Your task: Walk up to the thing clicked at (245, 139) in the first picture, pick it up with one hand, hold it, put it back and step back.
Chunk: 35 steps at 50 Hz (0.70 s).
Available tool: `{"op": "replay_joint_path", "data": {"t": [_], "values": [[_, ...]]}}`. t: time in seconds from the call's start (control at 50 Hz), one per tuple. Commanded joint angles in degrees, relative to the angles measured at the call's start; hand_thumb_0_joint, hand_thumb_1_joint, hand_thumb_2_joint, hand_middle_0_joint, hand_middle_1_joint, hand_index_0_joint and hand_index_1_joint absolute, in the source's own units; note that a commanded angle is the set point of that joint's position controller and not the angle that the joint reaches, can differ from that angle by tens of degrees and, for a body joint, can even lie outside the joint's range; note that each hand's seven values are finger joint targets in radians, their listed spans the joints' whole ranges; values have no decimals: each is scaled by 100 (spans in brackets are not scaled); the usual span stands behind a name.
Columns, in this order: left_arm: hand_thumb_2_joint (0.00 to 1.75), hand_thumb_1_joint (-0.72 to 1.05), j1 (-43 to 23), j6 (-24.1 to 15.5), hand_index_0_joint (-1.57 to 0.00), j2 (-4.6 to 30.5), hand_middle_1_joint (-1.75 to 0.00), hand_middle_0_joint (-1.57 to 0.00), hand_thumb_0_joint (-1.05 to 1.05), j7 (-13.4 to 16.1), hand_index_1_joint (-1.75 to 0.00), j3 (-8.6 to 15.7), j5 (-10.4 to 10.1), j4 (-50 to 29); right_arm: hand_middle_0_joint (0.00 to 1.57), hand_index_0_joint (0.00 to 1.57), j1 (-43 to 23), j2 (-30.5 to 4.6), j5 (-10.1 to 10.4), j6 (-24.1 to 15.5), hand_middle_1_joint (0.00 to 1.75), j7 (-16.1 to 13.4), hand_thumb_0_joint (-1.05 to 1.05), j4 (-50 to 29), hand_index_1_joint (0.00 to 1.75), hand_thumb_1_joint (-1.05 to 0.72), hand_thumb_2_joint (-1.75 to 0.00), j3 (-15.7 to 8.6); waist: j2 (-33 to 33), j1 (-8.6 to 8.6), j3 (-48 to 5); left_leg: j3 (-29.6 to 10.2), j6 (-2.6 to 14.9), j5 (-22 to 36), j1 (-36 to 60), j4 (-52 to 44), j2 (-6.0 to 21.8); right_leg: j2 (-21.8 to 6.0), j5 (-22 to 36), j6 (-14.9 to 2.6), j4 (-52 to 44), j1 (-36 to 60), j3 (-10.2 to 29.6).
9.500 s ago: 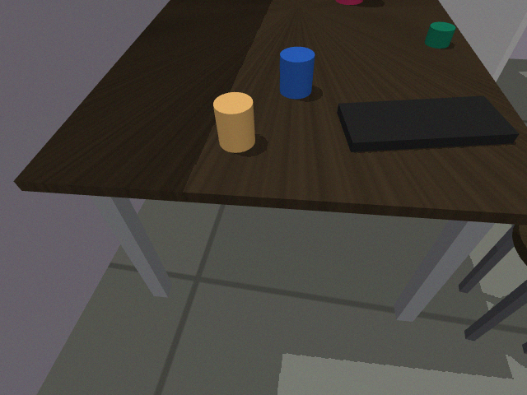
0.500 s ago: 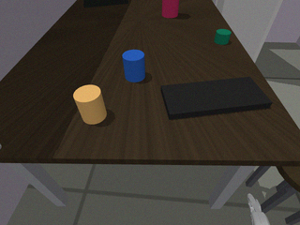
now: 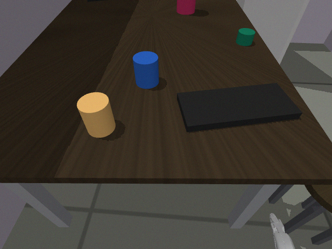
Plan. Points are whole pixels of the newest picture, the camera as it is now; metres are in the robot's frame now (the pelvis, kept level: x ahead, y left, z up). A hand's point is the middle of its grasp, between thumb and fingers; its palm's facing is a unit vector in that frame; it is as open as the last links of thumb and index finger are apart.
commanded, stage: go down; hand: left
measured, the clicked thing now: (95, 112) +0.52 +0.21 +0.04
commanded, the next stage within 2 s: approach in 1.20 s
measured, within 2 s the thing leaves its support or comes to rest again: neither
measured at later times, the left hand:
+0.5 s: hand out of the picture +0.37 +0.39 +0.18, palm faces +0.22 -0.97 +0.00, open 17.7 cm
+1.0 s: hand out of the picture +0.40 +0.39 +0.17, palm faces +0.23 -0.97 -0.01, open 17.7 cm
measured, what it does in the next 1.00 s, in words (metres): stands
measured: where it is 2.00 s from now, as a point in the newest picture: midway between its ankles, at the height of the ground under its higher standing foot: outside the picture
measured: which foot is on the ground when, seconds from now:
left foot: down 0.00-1.00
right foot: down 0.00-1.00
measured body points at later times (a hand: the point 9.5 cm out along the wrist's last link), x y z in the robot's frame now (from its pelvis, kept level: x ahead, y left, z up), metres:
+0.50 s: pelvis +0.00 +0.00 +0.00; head +0.03 +0.02 +0.45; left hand +0.36 +0.44 +0.18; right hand +0.15 -0.27 -0.08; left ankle +0.02 +0.11 -0.74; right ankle -0.05 -0.13 -0.74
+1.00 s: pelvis +0.01 +0.01 -0.01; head +0.06 +0.03 +0.44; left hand +0.38 +0.45 +0.18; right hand +0.15 -0.26 -0.08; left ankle +0.02 +0.11 -0.74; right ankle -0.05 -0.13 -0.74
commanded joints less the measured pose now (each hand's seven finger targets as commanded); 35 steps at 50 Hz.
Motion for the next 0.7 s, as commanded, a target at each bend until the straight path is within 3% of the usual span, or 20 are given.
{"op": "replay_joint_path", "data": {"t": [0.0, 0.02, 0.04, 0.06, 0.1, 0.2, 0.22, 0.26, 0.3, 0.34, 0.38, 0.4, 0.46, 0.5, 0.58, 0.64, 0.68], "values": [[5, -61, -2217, -450, -4, 2376, -3, -4, 0, -93, -4, 344, -200, -1117, 5, 5, -403, -939, -18, -281, 5, -117, 0, -684, 5, 53, -6, -343, 795, -23, -1591, -202, 124, 1988, 1995, 57, 14, 72, 1770, -76, -285, -655, -96], [5, -61, -2102, -439, -4, 2421, -3, -4, 0, -102, -4, 342, -161, -984, 5, 5, -353, -1044, -22, -271, 5, -124, 0, -702, 5, 52, -6, -412, 728, -58, -1576, -220, 123, 1949, 1994, 45, 26, 84, 1717, -76, -299, -708, -106], [6, -60, -2126, -422, -4, 2404, -2, -4, 0, -87, -3, 319, -139, -925, 5, 5, -459, -847, -18, -267, 5, -101, 0, -745, 5, 53, -6, -227, 694, 20, -1463, -205, 136, 1816, 1848, 18, -2, 71, 1645, -83, -317, -668, -102], [6, -61, -2165, -435, -4, 2383, -3, -4, 0, -68, -4, 319, -154, -916, 5, 5, -442, -840, -17, -258, 5, -108, 0, -728, 5, 53, -6, -225, 699, -2, -1434, -187, 141, 1771, 1817, 35, -16, 65, 1651, -76, -293, -684, -93], [5, -61, -2279, -475, -4, 2477, -3, -4, 0, -59, -4, 349, -167, -915, 5, 5, -519, -982, -21, -270, 5, -113, 0, -793, 5, 53, -5, -343, 764, 0, -1560, -210, 121, 1750, 1868, 38, 7, 85, 1572, -91, -270, -702, -114], [6, -61, -2394, -533, -4, 2669, -3, -5, 0, -34, -4, 424, -92, -822, 5, 5, -255, -953, -24, -244, 5, -94, 0, -772, 5, 53, -6, -327, 881, -49, -1642, -227, 94, 1909, 1863, 104, 33, 99, 1606, -106, -237, -790, -115], [6, -61, -2439, -546, -4, 2661, -3, -4, 0, -37, -4, 397, -92, -833, 5, 5, -485, -954, -25, -277, 5, -92, 0, -1004, 5, 53, -6, -289, 829, -17, -1724, -235, 101, 1904, 1905, 112, 35, 103, 1607, -103, -234, -731, -120], [6, -61, -2450, -574, -4, 2743, -3, -4, 0, -50, -4, 414, -60, -727, 5, 5, -293, -861, -25, -228, 5, -97, 0, -712, 5, 53, -6, -265, 861, -39, -1648, -210, 133, 1876, 1801, 144, 9, 78, 1674, -79, -232, -747, -88], [5, -61, -2443, -578, -4, 2696, -3, -5, 0, -38, -4, 391, -68, -631, 5, 5, -523, -1006, -24, -262, 5, -108, 0, -1065, 5, 53, -6, -341, 747, -92, -1739, -208, 145, 1935, 1808, 168, 10, 85, 1764, -72, -201, -705, -76], [5, -61, -2584, -610, -5, 2846, -3, -5, 0, -43, -4, 433, -39, -647, 5, 5, -378, -914, -16, -228, 5, -90, 0, -784, 5, 53, -6, -299, 1066, -55, -1673, -234, 81, 1824, 1793, 134, 42, 101, 1517, -117, -198, -857, -104], [5, -61, -2478, -580, -5, 2736, -3, -5, 0, -23, -4, 354, -3, -463, 5, 5, -427, -1008, -30, -257, 5, -79, 0, -921, 5, 53, -6, -380, 927, -81, -1709, -266, 73, 1911, 1812, 144, 81, 129, 1500, -145, -170, -893, -131], [5, -61, -2559, -595, -5, 2841, -3, -5, 0, -4, -4, 389, 11, -482, 5, 5, -540, -1048, -30, -263, 5, -92, 0, -1041, 5, 53, -6, -399, 849, -76, -1701, -236, 99, 1790, 1739, 168, 55, 113, 1512, -123, -189, -841, -105], [5, -61, -2608, -671, -5, 2855, -4, -5, 0, -55, -4, 386, -4, -437, 5, 5, -419, -922, -17, -242, 5, -60, 0, -992, 5, 53, -6, -287, 882, -102, -1747, -236, 105, 1850, 1672, 215, 51, 113, 1586, -118, -130, -832, -95], [5, -61, -2628, -683, -5, 2871, -4, -5, 0, -87, -4, 350, 12, -305, 5, 5, -466, -1029, -23, -255, 5, -72, 0, -961, 5, 53, -5, -400, 961, -141, -1722, -250, 93, 1794, 1729, 215, 76, 122, 1460, -131, -132, -1007, -105], [5, -61, -2726, -733, -5, 2930, -4, -5, 0, -60, -5, 383, 18, -194, 5, 5, -449, -883, -27, -252, 5, -50, 0, -922, 5, 53, -5, -257, 953, -136, -1727, -259, 107, 1574, 1561, 277, 68, 125, 1329, -122, -79, -1061, -103], [5, -61, -2843, -761, -5, 3048, -4, -5, 0, -42, -4, 381, 64, -155, 5, 5, -520, -1058, -36, -263, 5, -69, 0, -1146, 5, 53, -5, -382, 913, -199, -1942, -255, 125, 1736, 1633, 369, 66, 118, 1484, -109, -28, -1063, -90], [6, -61, -2976, -785, -5, 3077, -4, -5, 0, -49, -5, 388, 81, -161, 5, 5, -386, -969, -43, -252, 5, -36, 0, -1064, 5, 54, -5, -297, 1048, -177, -1883, -301, 74, 1702, 1587, 392, 114, 135, 1335, -139, 17, -1189, -105]]}}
